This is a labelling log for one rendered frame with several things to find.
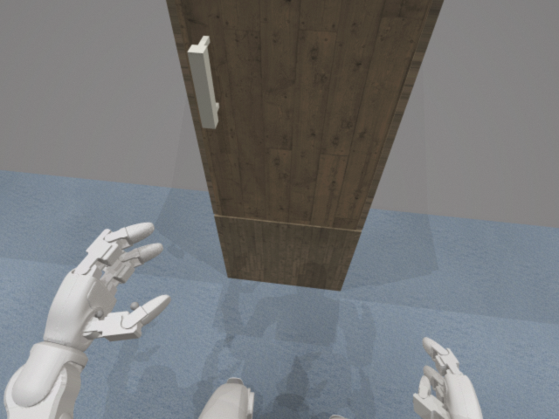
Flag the left robot shin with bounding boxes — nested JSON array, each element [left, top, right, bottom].
[[226, 378, 244, 385]]

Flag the robot left forearm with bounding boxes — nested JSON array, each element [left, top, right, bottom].
[[3, 341, 88, 419]]

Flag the handle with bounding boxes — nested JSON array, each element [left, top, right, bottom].
[[187, 36, 219, 129]]

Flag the cupboard door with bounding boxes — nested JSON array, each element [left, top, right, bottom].
[[175, 0, 432, 230]]

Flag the robot left thigh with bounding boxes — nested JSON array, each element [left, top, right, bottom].
[[198, 383, 254, 419]]

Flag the right robot hand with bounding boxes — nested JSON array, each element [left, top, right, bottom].
[[413, 337, 483, 419]]

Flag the left robot hand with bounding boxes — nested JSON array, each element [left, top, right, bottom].
[[43, 223, 171, 352]]

